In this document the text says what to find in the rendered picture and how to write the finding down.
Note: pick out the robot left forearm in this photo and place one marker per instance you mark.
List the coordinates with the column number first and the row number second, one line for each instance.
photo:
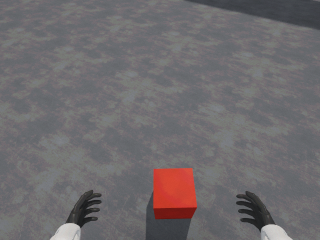
column 68, row 231

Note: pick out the right robot hand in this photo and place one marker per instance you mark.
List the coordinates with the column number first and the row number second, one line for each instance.
column 261, row 215

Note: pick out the carton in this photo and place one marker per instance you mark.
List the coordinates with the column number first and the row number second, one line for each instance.
column 174, row 195

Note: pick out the left robot hand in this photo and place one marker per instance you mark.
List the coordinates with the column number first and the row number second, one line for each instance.
column 80, row 209

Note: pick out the robot right forearm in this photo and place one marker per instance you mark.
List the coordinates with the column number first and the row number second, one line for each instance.
column 273, row 232

